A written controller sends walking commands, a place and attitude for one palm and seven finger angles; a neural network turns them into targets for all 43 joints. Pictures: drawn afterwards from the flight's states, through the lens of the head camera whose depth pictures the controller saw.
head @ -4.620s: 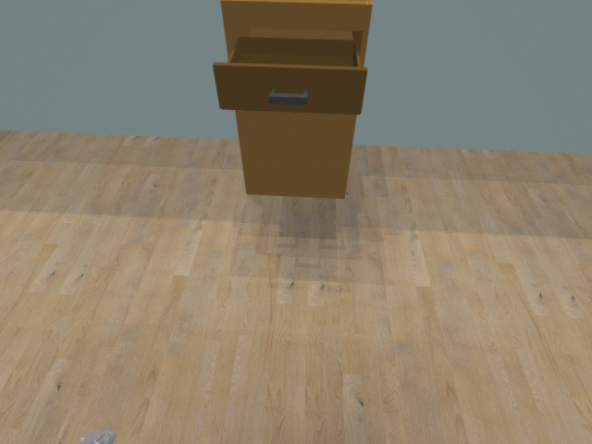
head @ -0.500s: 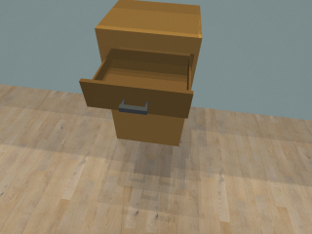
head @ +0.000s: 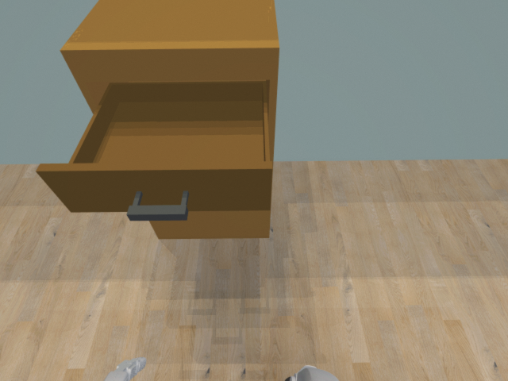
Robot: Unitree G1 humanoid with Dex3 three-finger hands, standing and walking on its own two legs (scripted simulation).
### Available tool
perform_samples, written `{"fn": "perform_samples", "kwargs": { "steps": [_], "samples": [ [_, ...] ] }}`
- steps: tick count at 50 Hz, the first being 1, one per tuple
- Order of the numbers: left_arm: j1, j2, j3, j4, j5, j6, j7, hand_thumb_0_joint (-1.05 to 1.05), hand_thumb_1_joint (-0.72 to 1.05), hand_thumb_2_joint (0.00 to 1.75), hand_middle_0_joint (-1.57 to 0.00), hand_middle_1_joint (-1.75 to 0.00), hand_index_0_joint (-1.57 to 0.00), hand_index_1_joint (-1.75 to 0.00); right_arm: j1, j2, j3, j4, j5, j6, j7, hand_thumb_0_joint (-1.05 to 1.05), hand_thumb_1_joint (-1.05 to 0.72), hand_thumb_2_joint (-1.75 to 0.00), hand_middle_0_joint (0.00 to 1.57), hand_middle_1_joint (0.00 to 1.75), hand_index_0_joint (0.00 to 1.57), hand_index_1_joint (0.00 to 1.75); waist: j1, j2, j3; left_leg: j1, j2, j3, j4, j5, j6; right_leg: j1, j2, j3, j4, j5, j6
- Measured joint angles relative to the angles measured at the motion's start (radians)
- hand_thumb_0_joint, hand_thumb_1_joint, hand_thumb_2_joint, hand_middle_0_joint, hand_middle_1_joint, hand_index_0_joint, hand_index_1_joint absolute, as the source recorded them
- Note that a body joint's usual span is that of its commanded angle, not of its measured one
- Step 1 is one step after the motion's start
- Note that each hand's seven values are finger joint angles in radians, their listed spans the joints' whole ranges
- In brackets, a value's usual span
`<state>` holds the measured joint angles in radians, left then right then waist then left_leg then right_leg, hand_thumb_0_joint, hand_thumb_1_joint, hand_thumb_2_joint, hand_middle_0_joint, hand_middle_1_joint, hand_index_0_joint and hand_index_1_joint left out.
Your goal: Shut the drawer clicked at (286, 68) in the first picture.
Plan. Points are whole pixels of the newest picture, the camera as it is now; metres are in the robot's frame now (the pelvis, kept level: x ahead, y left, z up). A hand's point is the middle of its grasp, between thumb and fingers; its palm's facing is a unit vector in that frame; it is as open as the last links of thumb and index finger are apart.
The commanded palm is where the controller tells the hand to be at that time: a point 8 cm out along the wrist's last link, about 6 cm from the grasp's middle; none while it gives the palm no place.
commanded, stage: take the last steps up to it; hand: left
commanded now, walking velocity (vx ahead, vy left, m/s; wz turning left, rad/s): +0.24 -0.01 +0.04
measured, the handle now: (160, 204) +0.44 +0.20 -0.03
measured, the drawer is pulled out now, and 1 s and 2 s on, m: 0.29 0.29 0.29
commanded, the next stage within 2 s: come to a stop and stand still in 0.24 s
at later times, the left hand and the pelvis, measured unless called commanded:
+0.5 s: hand out of the picture +0.09 +0.18 -0.17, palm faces +0.10 -0.98 -0.14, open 7.3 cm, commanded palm none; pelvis +0.14 +0.02 +0.02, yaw +0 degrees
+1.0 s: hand (175, 379) +0.15 +0.14 -0.13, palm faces +0.04 -0.97 -0.25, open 7.4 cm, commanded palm none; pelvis +0.12 -0.04 +0.03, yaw -1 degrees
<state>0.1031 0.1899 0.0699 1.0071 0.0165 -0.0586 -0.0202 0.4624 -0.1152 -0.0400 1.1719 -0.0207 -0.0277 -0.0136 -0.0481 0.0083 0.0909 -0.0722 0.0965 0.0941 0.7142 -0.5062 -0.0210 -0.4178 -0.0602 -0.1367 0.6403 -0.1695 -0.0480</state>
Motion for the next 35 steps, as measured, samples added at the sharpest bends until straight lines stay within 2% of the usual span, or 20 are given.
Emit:
{"fn": "perform_samples", "kwargs": {
  "steps": [2, 3, 5, 8, 11, 14, 18, 19, 20, 22, 24, 28, 32, 35],
  "samples": [
    [-0.002, -0.012, -0.006, -0.006, -0.006, -0.011, 0.007, 0.0, 0.91, 0.89, -0.2, -0.29, -0.2, -0.3, -0.033, -0.013, -0.006, -0.003, 0.007, 0.015, 0.002, 0.01, -0.91, -0.9, 0.2, 0.3, 0.2, 0.3, 0.003, 0.009, 0.006, -0.137, -0.008, -0.046, 0.303, 0.003, 0.027, 0.029, 0.01, -0.013, 0.01, -0.057, -0.012],
    [0.004, -0.019, -0.01, -0.005, -0.007, -0.01, 0.012, 0.0, 0.91, 0.89, -0.2, -0.29, -0.2, -0.3, -0.052, -0.02, -0.011, -0.01, 0.005, 0.019, 0.003, 0.01, -0.91, -0.9, 0.2, 0.3, 0.2, 0.3, 0.006, 0.014, 0.003, -0.198, -0.007, -0.052, 0.4, 0.038, 0.033, 0.053, 0.017, -0.018, -0.011, -0.068, -0.014],
    [0.027, -0.035, -0.017, 0.005, -0.005, -0.007, 0.021, 0.0, 0.91, 0.89, -0.2, -0.29, -0.2, -0.3, -0.093, -0.037, -0.019, -0.033, -0.001, 0.022, 0.003, 0.01, -0.91, -0.9, 0.2, 0.3, 0.2, 0.3, 0.008, 0.021, -0.011, -0.296, 0.003, -0.047, 0.473, 0.109, 0.033, 0.102, 0.03, -0.024, -0.076, -0.055, -0.009],
    [0.069, -0.037, -0.003, 0.018, -0.008, -0.007, 0.042, -0.02, 0.94, 0.89, -0.2, -0.29, -0.21, -0.3, -0.15, -0.048, -0.025, -0.081, -0.006, 0.021, 0.003, 0.01, -0.91, -0.9, 0.2, 0.3, 0.2, 0.3, 0.01, 0.02, -0.039, -0.387, 0.019, -0.033, 0.404, 0.171, 0.017, 0.164, 0.046, -0.033, -0.168, -0.035, -0.014],
    [0.106, -0.023, -0.01, 0.036, -0.001, -0.002, 0.038, -0.02, 0.95, 0.89, -0.21, -0.29, -0.21, -0.3, -0.204, -0.05, -0.026, -0.118, -0.008, 0.02, 0.008, 0.01, -0.91, -0.9, 0.2, 0.3, 0.2, 0.3, 0.022, 0.014, -0.056, -0.413, 0.025, -0.015, 0.26, 0.206, 0.002, 0.214, 0.058, -0.035, -0.232, -0.028, -0.013],
    [0.143, -0.021, -0.018, 0.058, 0.001, -0.001, 0.031, -0.02, 0.94, 0.89, -0.2, -0.29, -0.2, -0.3, -0.252, -0.051, -0.021, -0.135, -0.006, 0.015, 0.015, 0.0, -0.91, -0.9, 0.2, 0.3, 0.2, 0.3, 0.044, 0.01, -0.061, -0.394, 0.017, -0.008, 0.114, 0.215, -0.004, 0.255, 0.067, -0.032, -0.264, -0.036, -0.006],
    [0.197, -0.024, -0.022, 0.089, 0.0, 0.007, 0.028, -0.01, 0.92, 0.89, -0.2, -0.29, -0.2, -0.3, -0.296, -0.044, -0.01, -0.143, -0.003, 0.004, 0.018, 0.0, -0.91, -0.9, 0.2, 0.3, 0.2, 0.3, 0.077, -0.005, -0.057, -0.31, -0.007, 0.004, -0.071, 0.244, -0.001, 0.296, 0.065, -0.026, -0.245, -0.083, 0.016],
    [0.212, -0.025, -0.023, 0.098, -0.001, 0.012, 0.029, -0.01, 0.92, 0.89, -0.2, -0.29, -0.2, -0.3, -0.301, -0.042, -0.005, -0.143, -0.002, -0.002, 0.017, 0.0, -0.91, -0.9, 0.2, 0.3, 0.2, 0.3, 0.082, -0.006, -0.057, -0.275, -0.013, 0.007, -0.13, 0.282, -0.001, 0.301, 0.064, -0.026, -0.225, -0.105, 0.024],
    [0.227, -0.028, -0.025, 0.107, -0.003, 0.018, 0.031, -0.01, 0.92, 0.89, -0.2, -0.29, -0.2, -0.3, -0.304, -0.042, 0.0, -0.143, -0.002, -0.01, 0.015, 0.0, -0.91, -0.9, 0.2, 0.3, 0.2, 0.3, 0.085, -0.004, -0.058, -0.243, -0.014, 0.007, -0.176, 0.333, 0.015, 0.299, 0.065, -0.026, -0.192, -0.131, 0.032],
    [0.235, -0.022, -0.03, 0.127, -0.008, 0.036, 0.041, 0.0, 0.91, 0.89, -0.2, -0.29, -0.2, -0.3, -0.318, -0.022, 0.013, -0.133, -0.002, -0.014, 0.003, 0.0, -0.91, -0.9, 0.2, 0.3, 0.2, 0.3, 0.095, -0.043, -0.047, -0.226, -0.04, 0.024, -0.159, 0.3, 0.052, 0.294, 0.036, -0.007, -0.133, -0.183, 0.048],
    [0.237, -0.023, -0.038, 0.141, -0.011, 0.054, 0.049, 0.0, 0.91, 0.89, -0.2, -0.29, -0.2, -0.3, -0.331, -0.004, 0.029, -0.123, 0.001, -0.007, -0.01, 0.0, -0.91, -0.9, 0.2, 0.3, 0.2, 0.3, 0.106, -0.068, -0.04, -0.203, -0.057, 0.044, -0.173, 0.272, 0.067, 0.27, 0.021, 0.03, -0.071, -0.254, 0.06],
    [0.217, -0.036, -0.043, 0.133, -0.008, 0.083, 0.054, 0.0, 0.91, 0.89, -0.2, -0.29, -0.2, -0.3, -0.363, 0.013, 0.025, -0.125, 0.012, 0.006, -0.036, -0.01, -0.92, -0.9, 0.2, 0.3, 0.2, 0.3, 0.099, -0.063, -0.009, -0.175, -0.064, 0.056, -0.232, 0.295, 0.074, 0.176, 0.017, 0.087, 0.106, -0.325, 0.07],
    [0.187, -0.028, -0.021, 0.091, -0.002, 0.104, 0.056, 0.0, 0.91, 0.89, -0.2, -0.29, -0.2, -0.3, -0.381, 0.001, 0.005, -0.147, 0.01, 0.025, -0.042, -0.02, -0.93, -0.9, 0.21, 0.3, 0.21, 0.3, 0.085, -0.05, 0.013, -0.181, -0.048, 0.059, -0.256, 0.32, 0.068, 0.059, 0.025, 0.131, 0.311, -0.317, 0.078],
    [0.158, -0.01, -0.005, 0.057, -0.002, 0.114, 0.056, 0.0, 0.91, 0.89, -0.2, -0.29, -0.2, -0.3, -0.372, -0.016, -0.005, -0.15, 0.006, 0.039, -0.037, -0.02, -0.93, -0.9, 0.21, 0.3, 0.21, 0.3, 0.078, -0.043, 0.015, -0.196, -0.033, 0.053, -0.255, 0.331, 0.055, 0.02, 0.025, 0.142, 0.356, -0.297, 0.08]
  ]
}}
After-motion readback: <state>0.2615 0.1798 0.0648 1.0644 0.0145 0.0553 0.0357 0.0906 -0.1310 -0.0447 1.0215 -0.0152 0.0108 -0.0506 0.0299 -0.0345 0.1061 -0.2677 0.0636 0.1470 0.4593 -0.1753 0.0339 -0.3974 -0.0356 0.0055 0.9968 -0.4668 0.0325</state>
